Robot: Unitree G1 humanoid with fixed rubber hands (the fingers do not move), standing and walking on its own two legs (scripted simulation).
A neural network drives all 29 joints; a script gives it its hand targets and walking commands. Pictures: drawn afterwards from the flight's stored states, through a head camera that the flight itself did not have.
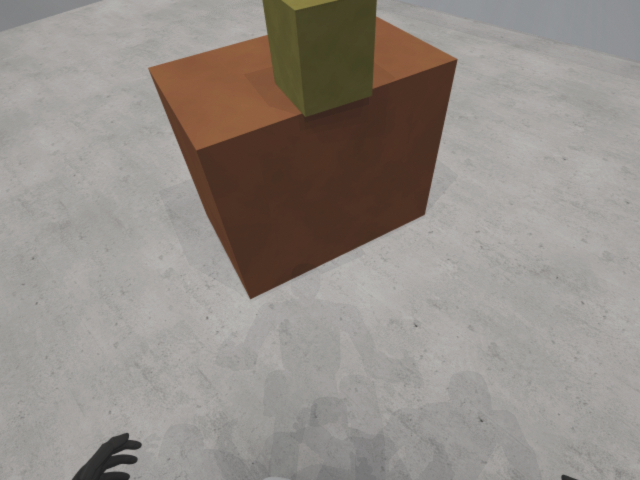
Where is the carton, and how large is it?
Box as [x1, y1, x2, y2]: [262, 0, 376, 116]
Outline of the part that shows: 262,0 275,83 305,116 371,95 376,0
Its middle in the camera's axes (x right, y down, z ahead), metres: -0.01 -0.50 +0.99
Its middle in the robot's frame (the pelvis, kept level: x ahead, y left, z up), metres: +1.09 +0.08 +0.05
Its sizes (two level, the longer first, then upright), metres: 0.210 0.200 0.250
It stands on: a pedestal, 0.67 m high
